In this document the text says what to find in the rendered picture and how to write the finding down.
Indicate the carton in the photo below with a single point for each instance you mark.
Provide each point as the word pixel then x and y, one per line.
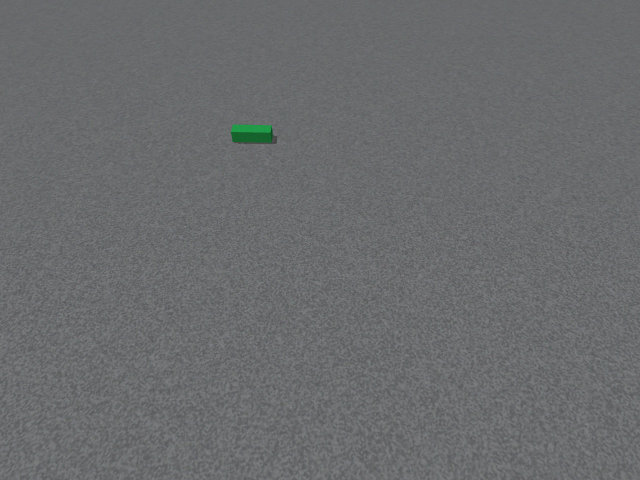
pixel 252 133

